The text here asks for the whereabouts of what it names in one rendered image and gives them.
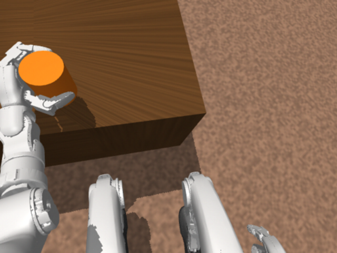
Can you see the left robot arm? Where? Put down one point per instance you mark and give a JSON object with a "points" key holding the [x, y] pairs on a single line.
{"points": [[27, 210]]}

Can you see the right robot hand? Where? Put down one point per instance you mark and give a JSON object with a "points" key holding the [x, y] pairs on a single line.
{"points": [[270, 243]]}

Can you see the can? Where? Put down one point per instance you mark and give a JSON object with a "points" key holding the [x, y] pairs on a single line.
{"points": [[46, 74]]}

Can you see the right robot foot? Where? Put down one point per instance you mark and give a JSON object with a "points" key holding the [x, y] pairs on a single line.
{"points": [[184, 231]]}

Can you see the left robot hand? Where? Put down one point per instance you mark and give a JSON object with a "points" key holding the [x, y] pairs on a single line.
{"points": [[14, 91]]}

